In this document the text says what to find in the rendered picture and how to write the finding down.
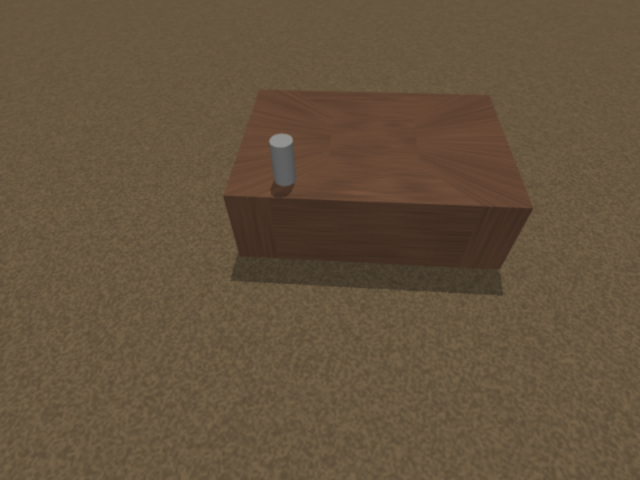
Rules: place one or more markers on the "can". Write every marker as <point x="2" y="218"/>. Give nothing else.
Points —
<point x="282" y="155"/>

